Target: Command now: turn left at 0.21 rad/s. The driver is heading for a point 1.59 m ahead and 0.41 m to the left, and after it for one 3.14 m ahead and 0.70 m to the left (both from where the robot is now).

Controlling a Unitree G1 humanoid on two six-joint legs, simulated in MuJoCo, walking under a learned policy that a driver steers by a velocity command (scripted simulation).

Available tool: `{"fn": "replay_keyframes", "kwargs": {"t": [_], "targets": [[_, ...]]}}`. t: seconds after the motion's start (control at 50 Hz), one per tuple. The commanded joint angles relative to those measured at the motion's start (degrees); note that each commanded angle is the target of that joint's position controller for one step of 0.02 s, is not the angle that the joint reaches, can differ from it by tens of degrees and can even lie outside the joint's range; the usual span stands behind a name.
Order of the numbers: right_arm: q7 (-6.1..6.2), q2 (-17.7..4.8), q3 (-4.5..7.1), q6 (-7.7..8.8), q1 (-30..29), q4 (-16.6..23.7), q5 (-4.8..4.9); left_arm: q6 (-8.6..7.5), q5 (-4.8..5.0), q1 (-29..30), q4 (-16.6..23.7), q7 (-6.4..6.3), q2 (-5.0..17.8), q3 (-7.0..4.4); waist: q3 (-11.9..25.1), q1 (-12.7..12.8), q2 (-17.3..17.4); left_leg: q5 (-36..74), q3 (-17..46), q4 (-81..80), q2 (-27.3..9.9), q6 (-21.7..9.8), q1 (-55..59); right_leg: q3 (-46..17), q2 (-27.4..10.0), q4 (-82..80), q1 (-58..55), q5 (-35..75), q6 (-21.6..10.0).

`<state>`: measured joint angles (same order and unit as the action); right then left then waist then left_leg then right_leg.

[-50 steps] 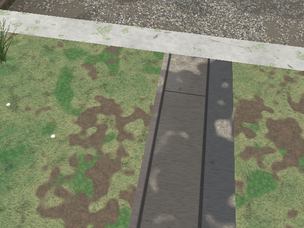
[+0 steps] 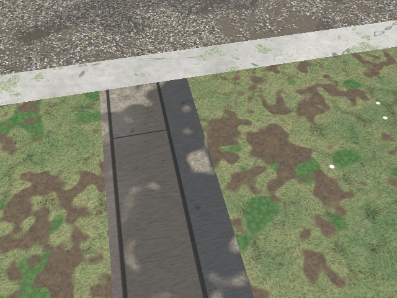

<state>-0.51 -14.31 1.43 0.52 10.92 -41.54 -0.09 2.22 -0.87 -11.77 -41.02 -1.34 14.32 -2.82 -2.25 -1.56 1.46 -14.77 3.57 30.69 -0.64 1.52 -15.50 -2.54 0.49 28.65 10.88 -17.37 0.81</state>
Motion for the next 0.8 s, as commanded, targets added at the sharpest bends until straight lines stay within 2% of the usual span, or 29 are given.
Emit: {"fn": "replay_keyframes", "kwargs": {"t": [0.02, 0.06, 0.1, 0.14, 0.18, 0.2, 0.22, 0.24, 0.26, 0.28, 0.3, 0.32, 0.34, 0.38, 0.46, 0.52, 0.6, 0.66, 0.7, 0.72, 0.74, 0.76, 0.78, 0.8], "targets": [[0.6, -8.3, 2.52, 0.16, -4.0, 5.8, 0.68, -1.2, 0.06, 0.0, 3.4, -0.77, 10.9, -3.36, 1.4, 1.9, -10.0, 4.5, -1.2, 4.3, 0.8, -0.9, -6.3, -8.2, -9.4, -7.7, -1.4, 6.2, -6.1], [0.78, -8.1, 2.92, -0.51, -2.7, 6.2, 0.95, -1.37, 0.29, -0.8, 3.5, -1.34, 10.7, -3.47, 0.9, 2.0, -11.7, -0.4, -2.3, 9.4, 1.0, -1.3, -8.4, -9.6, -12.9, -7.7, -0.3, 10.4, -8.5], [0.48, -7.4, 3.19, -0.96, -1.6, 6.8, 0.87, -1.56, 0.41, 1.4, 4.6, -1.87, 10.1, -3.28, 1.2, 1.7, -13.2, -10.7, -3.5, 16.8, 0.2, -1.6, -10.0, -11.4, -17.2, -7.3, 0.8, 16.4, -11.6], [-0.21, -6.7, 3.24, -1.42, -1.5, 7.5, 1.1, -1.86, 0.75, 2.8, 4.9, -2.05, 10.8, -3.48, 0.9, 1.7, -11.3, -16.1, -4.0, 18.5, -1.3, -2.1, -11.3, -10.5, -19.1, -5.9, 0.4, 22.9, -12.6], [-0.85, -6.4, 3.39, -1.68, 1.2, 7.0, 1.23, -1.62, 1.73, 5.5, 5.2, -2.08, 11.6, -3.8, 2.5, 0.2, -9.4, -7.9, -6.2, 10.9, -0.7, -3.0, -5.8, -5.9, -17.1, -2.2, 1.7, 24.3, -10.3], [-1.03, -6.7, 3.71, -1.76, 3.9, 5.9, 1.26, -1.33, 2.1, 5.1, 5.1, -2.03, 11.2, -3.81, 4.4, -0.4, -8.5, -2.7, -7.8, 6.0, 1.3, -3.8, -0.6, -3.2, -15.2, -0.1, 3.5, 15.3, -8.6], [-0.88, -8.1, 4.48, -1.74, 7.0, 4.9, 1.16, -1.26, 1.96, 3.0, 4.6, -1.74, 9.5, -3.51, 5.1, -0.6, -4.2, -1.6, -4.9, 1.1, 2.2, -5.5, 5.8, 0.4, -11.6, 6.3, 8.5, 0.1, -6.1], [-0.09, -15.0, 6.35, -1.35, 10.7, 5.1, 1.4, -1.47, 0.26, 3.5, 6.4, -1.38, 4.8, -2.18, 4.6, -0.4, 12.4, -8.0, 18.5, -8.7, -10.2, -12.4, 12.9, 8.8, -3.1, 26.1, 23.0, -14.2, -0.2], [-1.02, -17.3, 5.97, 0.39, 14.1, 6.1, 0.12, -2.6, 0.96, 9.0, 9.7, -1.12, 5.9, -2.04, 4.8, -3.8, 16.7, -19.2, 43.2, -20.2, -19.3, -22.3, 13.8, -0.4, 2.9, 36.7, 33.7, -23.0, 0.1], [-1.02, -13.9, 4.87, 1.82, 12.0, 6.7, -0.59, -3.74, 2.47, 9.0, 9.3, -0.57, 8.4, -2.77, 1.6, -2.5, 10.7, -25.8, 42.3, -21.5, -20.5, -22.0, 13.6, -4.3, -0.3, 40.6, 37.1, -18.8, -1.0], [-0.54, -12.0, 4.31, 2.5, 10.2, 6.8, -0.14, -4.56, 2.67, 8.4, 8.3, -0.05, 9.7, -3.15, -0.5, -1.4, 7.1, -27.9, 37.2, -20.6, -18.2, -19.1, 11.9, -4.5, -2.2, 39.6, 37.0, -13.0, -2.1], [0.05, -12.1, 4.28, 2.51, 8.5, 7.3, 0.32, -5.2, 1.85, 7.7, 7.1, 0.06, 9.6, -3.41, -0.8, -0.4, 3.4, -25.2, 32.5, -19.8, -15.7, -16.6, 11.2, -4.0, -3.3, 37.1, 36.1, -8.0, -2.3], [0.61, -11.9, 4.05, 2.35, 7.4, 7.6, 0.39, -5.75, 0.96, 7.7, 6.5, 0.19, 9.5, -3.52, -0.5, -0.1, 2.8, -20.3, 28.5, -19.9, -13.5, -15.1, 10.6, -4.0, -4.2, 33.6, 34.2, -3.0, -1.9], [1.35, -11.4, 3.8, 2.26, 8.2, 7.7, 0.14, -6.58, 0.56, 7.5, 5.7, 0.92, 8.1, -3.31, 1.0, 0.0, 3.7, -11.9, 22.8, -20.7, -10.1, -14.2, 10.1, -2.5, -3.2, 29.7, 30.2, 4.4, -0.4], [2.09, -11.4, 3.97, 2.49, 11.3, 6.6, 0.85, -7.39, 0.67, 10.0, 5.0, 1.16, 6.4, -2.61, 1.1, -1.1, 3.8, -2.6, 17.6, -20.4, -8.0, -14.0, 11.0, -1.7, -1.3, 17.0, 28.0, 11.0, 2.2], [2.32, -12.4, 4.46, 2.09, 12.3, 5.7, 1.26, -7.89, 1.26, 13.3, 5.4, 1.57, 5.9, -2.15, 0.3, -2.3, 5.8, -2.2, 17.5, -19.6, -7.6, -14.0, 9.3, -2.1, -0.3, 8.6, 25.0, 13.2, 3.6], [2.22, -12.9, 4.82, 1.48, 13.2, 4.8, 1.89, -8.94, 1.92, 17.0, 6.4, 2.42, 6.6, -1.91, -0.6, -3.5, 5.9, -3.4, 20.1, -17.5, -7.9, -14.1, 7.4, -2.4, 0.7, 2.0, 20.5, 12.7, 3.5], [1.98, -12.6, 4.8, 1.14, 12.0, 4.9, 1.88, -9.89, 2.3, 15.2, 6.2, 2.8, 8.5, -2.58, 0.1, -1.9, 7.5, -0.8, 23.4, -15.1, -8.3, -13.2, 6.9, -2.5, 1.2, -1.2, 13.5, 10.8, 1.9], [1.91, -10.9, 4.4, 0.86, 10.4, 5.3, 1.96, -10.42, 2.18, 8.9, 4.6, 2.54, 10.0, -3.53, 2.2, 1.7, 8.1, 3.5, 23.3, -10.0, -6.5, -11.2, 5.5, -1.2, 1.0, -5.7, 3.9, 11.4, -0.4], [1.82, -8.8, 3.69, 0.99, 9.7, 5.9, 1.51, -10.57, 1.73, 3.1, 3.5, 2.03, 11.8, -4.37, 6.2, 4.7, 6.7, 5.4, 20.7, -2.5, -3.8, -9.2, 1.8, -3.4, -2.3, -6.0, -6.3, 10.5, -2.6], [1.64, -4.6, 2.25, 1.16, 10.0, 7.1, 0.14, -10.41, 0.92, -6.6, 2.6, 1.49, 15.0, -5.1, 14.7, 7.9, -2.7, -4.3, 14.0, 15.6, 0.9, -6.5, -6.1, -15.1, -13.5, -6.2, -20.8, 3.7, -6.6], [1.98, -3.7, 1.87, 1.78, 14.9, 9.5, 2.18, -9.78, -0.08, -9.9, 0.5, 2.2, 18.8, -5.71, 16.5, 4.2, -20.0, -20.6, 8.3, 31.0, 6.8, -3.7, -24.0, -41.6, -23.3, -13.1, -29.6, -12.3, -14.5], [2.21, -9.4, 3.0, 1.95, 15.3, 7.0, 3.05, -9.69, 1.06, -7.2, 0.8, 2.62, 13.4, -4.62, 9.9, 4.3, -13.5, -16.5, 8.9, 38.0, 2.1, -2.8, -29.8, -41.5, -23.1, -15.0, -25.2, -19.9, -14.5], [2.04, -11.2, 3.45, 1.89, 10.9, 6.6, 2.47, -9.4, 1.39, -5.6, 1.0, 2.49, 9.7, -3.59, 4.0, 5.2, -9.7, -10.9, 7.8, 39.1, 0.4, -2.7, -30.7, -31.9, -20.1, -14.7, -20.0, -14.2, -12.7]]}}
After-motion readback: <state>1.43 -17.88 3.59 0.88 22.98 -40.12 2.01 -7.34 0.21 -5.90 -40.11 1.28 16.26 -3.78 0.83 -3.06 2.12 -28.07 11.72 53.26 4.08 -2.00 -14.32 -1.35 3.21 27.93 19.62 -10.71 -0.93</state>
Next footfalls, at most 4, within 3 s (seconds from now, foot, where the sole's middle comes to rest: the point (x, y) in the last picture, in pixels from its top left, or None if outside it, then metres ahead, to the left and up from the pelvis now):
0.72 right None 0.31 -0.04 -0.77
1.20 left None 0.47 0.34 -0.77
1.74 right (148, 212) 0.82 0.22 -0.77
2.20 left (99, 160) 1.09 0.44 -0.77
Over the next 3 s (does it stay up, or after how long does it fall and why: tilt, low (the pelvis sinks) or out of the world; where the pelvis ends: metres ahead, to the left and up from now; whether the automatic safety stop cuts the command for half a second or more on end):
stays up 1.29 0.27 0.00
